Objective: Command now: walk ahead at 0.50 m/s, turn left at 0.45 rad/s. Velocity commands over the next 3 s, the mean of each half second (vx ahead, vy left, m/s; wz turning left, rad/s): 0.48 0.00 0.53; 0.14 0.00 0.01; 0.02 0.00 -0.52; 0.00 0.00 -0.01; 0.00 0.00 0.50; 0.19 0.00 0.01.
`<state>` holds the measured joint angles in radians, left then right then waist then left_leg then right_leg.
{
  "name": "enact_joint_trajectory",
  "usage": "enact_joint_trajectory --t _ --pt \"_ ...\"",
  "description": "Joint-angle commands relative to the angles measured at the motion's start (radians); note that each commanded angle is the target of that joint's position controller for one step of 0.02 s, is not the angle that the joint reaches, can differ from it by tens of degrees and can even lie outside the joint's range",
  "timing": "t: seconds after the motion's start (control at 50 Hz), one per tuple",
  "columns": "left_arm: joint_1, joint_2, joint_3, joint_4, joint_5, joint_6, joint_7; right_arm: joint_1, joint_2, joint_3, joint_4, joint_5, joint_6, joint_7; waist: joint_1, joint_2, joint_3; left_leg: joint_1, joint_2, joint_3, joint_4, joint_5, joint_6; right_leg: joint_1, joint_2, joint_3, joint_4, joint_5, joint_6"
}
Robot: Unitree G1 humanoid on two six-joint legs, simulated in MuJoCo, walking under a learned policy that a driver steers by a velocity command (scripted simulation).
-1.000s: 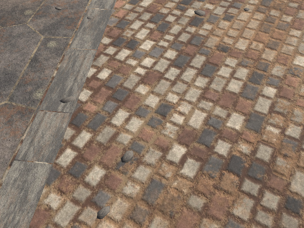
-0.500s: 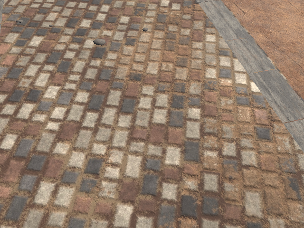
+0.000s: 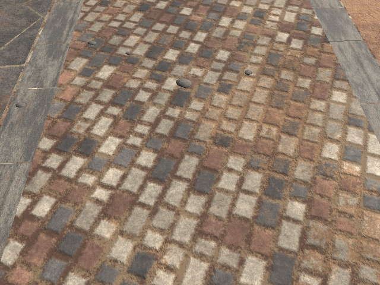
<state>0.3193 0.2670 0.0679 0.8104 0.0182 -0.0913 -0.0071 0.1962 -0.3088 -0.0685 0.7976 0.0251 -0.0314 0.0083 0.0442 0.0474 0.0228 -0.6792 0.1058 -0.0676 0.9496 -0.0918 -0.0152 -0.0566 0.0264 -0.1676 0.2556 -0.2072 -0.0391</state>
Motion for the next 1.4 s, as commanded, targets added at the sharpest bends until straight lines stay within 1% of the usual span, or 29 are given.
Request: enact_joint_trajectory --t 0.02,0.14,0.18,0.22,0.24,0.26,0.28,0.3,0.34,0.4,0.48,0.6,0.64,0.68,0.7,0.72,0.74,0.76,0.8,0.84,0.9,1.06,1.08,1.12,1.14,1.16,1.2,1.3,1.4 --pt "-0.082 0.146 0.034 -0.062 -0.005 -0.017 0.014 -0.043 -0.011 0.006 -0.069 -0.005 -0.009 0.019 -0.017 -0.093 0.046 0.022 0.017 0.014 -0.151 0.141 0.007 -0.049 -0.272 0.06 -0.15 0.269 -0.132" --pt "-0.012 0.194 0.055 -0.009 -0.035 0.022 0.022 -0.18 -0.025 0.008 -0.153 -0.005 -0.006 0.052 0.014 -0.084 0.081 -0.002 -0.016 0.097 -0.307 0.034 0.073 0.142 -0.326 -0.014 -0.061 0.428 -0.101" --pt "-0.027 0.224 0.063 -0.011 -0.041 0.037 0.028 -0.133 -0.057 -0.01 -0.162 -0.005 -0.001 0.056 -0.03 -0.119 0.02 0.113 -0.082 0.16 -0.305 -0.069 0.112 0.175 -0.323 -0.041 0.079 0.764 -0.077" --pt "-0.052 0.226 0.059 -0.02 -0.047 0.052 0.034 0.116 -0.139 -0.06 -0.105 0.001 0.005 0.043 -0.172 -0.106 -0.119 0.468 -0.172 0.187 -0.373 -0.056 0.175 0.074 -0.268 -0.082 0.435 0.87 -0.028" --pt "-0.026 0.178 0.039 -0.038 -0.021 0.044 0.036 0.257 -0.234 -0.095 -0.075 0.004 0.017 0.02 -0.215 0.028 -0.208 0.765 -0.046 -0.045 -0.405 -0.043 0.236 -0.179 -0.215 -0.083 0.754 0.503 0.023" --pt "0.058 0.041 -0.003 -0.089 0.004 0.015 0.022 0.201 -0.313 -0.098 -0.094 0.007 0.005 0.018 -0.082 0.235 -0.292 1.029 0.178 -0.628 -0.54 -0.259 0.422 -0.597 0.007 0.062 1.065 -0.381 0.08" --pt "-0.06 0.13 0.008 -0.098 -0.036 -0.022 0.008 0.218 -0.225 -0.072 -0.119 0.001 -0.011 0.026 -0.162 0.094 -0.351 1.054 0.217 -0.748 -0.66 -0.342 0.417 -0.698 -0.01 0.261 1.138 -0.39 0.057" --pt "-0.139 0.164 0.018 -0.127 -0.067 -0.042 0.001 0.186 -0.177 -0.059 -0.112 -0.006 -0.026 0.028 -0.162 0.053 -0.214 0.96 0.195 -0.609 -0.676 -0.272 0.371 -0.766 -0.053 0.257 1.105 -0.289 0.032" --pt "-0.145 0.156 0.021 -0.112 -0.025 -0.053 0.015 0.068 -0.122 -0.042 -0.13 -0.007 -0.033 0.024 -0.08 -0.037 -0.089 0.696 0.112 -0.398 -0.676 -0.047 0.315 -0.664 -0.125 0.254 0.936 -0.152 0.027" --pt "-0.105 0.144 0.026 -0.108 -0.007 -0.021 0.013 0.027 -0.108 -0.035 -0.156 -0.019 -0.038 0.01 -0.027 -0.008 -0.07 0.537 0.072 -0.301 -0.721 0.157 0.324 -0.551 -0.144 0.249 0.828 -0.093 0.065" --pt "-0.214 0.093 0.009 -0.144 0.006 -0.002 0.019 0.058 -0.154 -0.049 -0.138 -0.014 -0.023 -0.021 -0.043 -0.005 -0.031 0.422 -0.02 -0.137 -0.666 0.494 0.259 -0.501 -0.075 0.199 0.566 0.09 0.116" --pt "-0.308 0.101 0.005 -0.163 -0.012 -0.005 -0.011 0.121 -0.123 -0.042 -0.109 -0.008 0.019 -0.047 -0.096 0.059 -0.085 0.497 -0.014 -0.196 -0.564 0.295 0.181 -0.387 -0.006 0.219 0.272 0.32 0.097" --pt "-0.265 0.123 0.012 -0.147 -0.001 -0.018 -0.021 0.109 -0.093 -0.031 -0.1 -0.021 0.015 -0.05 -0.078 0.069 -0.096 0.569 0.025 -0.226 -0.489 0.327 0.171 -0.369 -0.029 0.233 0.244 0.298 0.057" --pt "-0.168 0.14 0.018 -0.113 0.018 -0.034 -0.021 0.09 -0.059 -0.017 -0.098 -0.031 0.007 -0.045 -0.026 0.034 -0.139 0.572 -0.042 -0.184 -0.334 0.37 0.125 -0.198 -0.049 0.217 0.145 0.494 0.0" --pt "-0.146 0.193 0.022 -0.122 0.036 -0.038 -0.019 0.178 -0.026 -0.005 -0.104 -0.051 -0.002 -0.04 -0.067 -0.109 -0.244 0.455 -0.12 -0.148 -0.147 0.111 0.08 0.038 -0.19 0.379 0.228 0.869 -0.09" --pt "-0.12 0.156 0.011 -0.105 0.036 -0.024 -0.019 0.316 -0.018 0.005 -0.067 -0.04 -0.001 -0.035 -0.089 -0.282 -0.341 0.285 -0.19 -0.087 0.084 -0.467 0.002 0.221 -0.37 0.619 0.229 0.977 -0.274" --pt "-0.109 0.11 0.0 -0.096 -0.007 -0.009 -0.026 0.296 -0.091 -0.005 -0.064 -0.038 0.01 -0.03 -0.077 -0.246 -0.339 0.23 -0.159 -0.09 0.153 -0.576 -0.028 0.181 -0.383 0.75 0.164 0.692 -0.305" --pt "-0.148 0.106 -0.004 -0.104 -0.027 0.005 -0.03 0.191 -0.125 -0.018 -0.079 -0.03 0.028 -0.033 -0.054 -0.174 -0.244 0.178 -0.136 -0.086 0.196 -0.539 -0.048 0.106 -0.337 0.731 0.131 0.435 -0.269" --pt "-0.203 0.16 0.011 -0.126 -0.026 0.033 -0.027 0.066 -0.132 -0.028 -0.11 -0.03 0.059 -0.044 -0.042 -0.111 -0.121 0.125 -0.127 -0.052 0.197 -0.473 -0.058 -0.048 -0.282 0.684 0.066 0.158 -0.218" --pt "-0.225 0.178 0.021 -0.132 -0.017 0.055 -0.013 0.055 -0.096 -0.024 -0.112 -0.026 0.067 -0.054 -0.059 -0.146 -0.08 0.196 -0.12 -0.035 0.054 -0.43 -0.05 -0.165 -0.21 0.607 0.02 0.049 -0.168" --pt "-0.213 0.173 0.03 -0.137 -0.019 0.077 0.006 0.058 -0.051 -0.016 -0.096 -0.027 0.055 -0.065 -0.055 -0.196 -0.12 0.286 -0.148 -0.01 -0.105 -0.38 -0.053 -0.188 -0.161 0.562 0.017 0.042 -0.161" --pt "-0.22 0.18 0.047 -0.154 -0.043 0.125 0.037 0.058 -0.06 -0.022 -0.083 -0.022 0.016 -0.036 -0.072 -0.2 -0.115 0.476 -0.158 0.003 -0.485 -0.135 -0.007 -0.266 -0.122 0.623 0.053 -0.09 -0.117" --pt "-0.199 0.164 0.042 -0.152 -0.045 0.128 0.04 0.076 -0.09 -0.032 -0.082 -0.027 0.011 -0.036 -0.077 -0.171 -0.114 0.553 -0.099 -0.03 -0.557 -0.111 0.022 -0.326 -0.086 0.599 0.098 -0.146 -0.077" --pt "-0.197 0.128 0.037 -0.188 -0.044 0.115 0.036 0.043 -0.212 -0.059 -0.097 -0.082 0.018 -0.041 -0.048 0.235 -0.061 0.513 0.253 -0.43 -0.717 -0.071 0.237 -0.542 0.121 0.294 0.526 -0.368 0.029" --pt "-0.156 0.192 0.057 -0.167 -0.029 0.108 0.034 -0.023 -0.155 -0.041 -0.13 -0.089 0.01 -0.045 -0.031 0.17 -0.057 0.48 0.278 -0.416 -0.696 0.02 0.271 -0.529 0.056 0.326 0.728 -0.364 0.058" --pt "-0.113 0.209 0.069 -0.136 -0.036 0.113 0.031 -0.079 -0.108 -0.028 -0.145 -0.071 0.006 -0.05 -0.004 0.099 -0.055 0.486 0.223 -0.312 -0.665 0.081 0.234 -0.528 0.051 0.323 0.812 -0.312 0.071" --pt "-0.075 0.174 0.064 -0.106 -0.033 0.135 0.039 -0.103 -0.085 -0.018 -0.15 -0.037 0.004 -0.053 -0.007 0.061 -0.047 0.545 0.159 -0.187 -0.622 0.17 0.191 -0.573 0.037 0.306 0.921 -0.232 0.108" --pt "-0.196 0.121 0.035 -0.184 -0.048 0.141 0.023 -0.005 -0.115 -0.027 -0.123 -0.042 0.03 -0.063 -0.086 0.108 -0.055 0.672 0.156 -0.077 -0.609 0.292 0.23 -0.597 -0.02 0.224 0.777 -0.178 0.163" --pt "-0.208 0.121 0.024 -0.223 -0.042 0.147 0.0 -0.027 -0.172 -0.05 -0.126 -0.032 0.041 -0.047 -0.091 0.135 -0.08 0.614 0.188 -0.001 -0.598 0.324 0.235 -0.401 -0.047 0.137 0.553 -0.192 0.135"
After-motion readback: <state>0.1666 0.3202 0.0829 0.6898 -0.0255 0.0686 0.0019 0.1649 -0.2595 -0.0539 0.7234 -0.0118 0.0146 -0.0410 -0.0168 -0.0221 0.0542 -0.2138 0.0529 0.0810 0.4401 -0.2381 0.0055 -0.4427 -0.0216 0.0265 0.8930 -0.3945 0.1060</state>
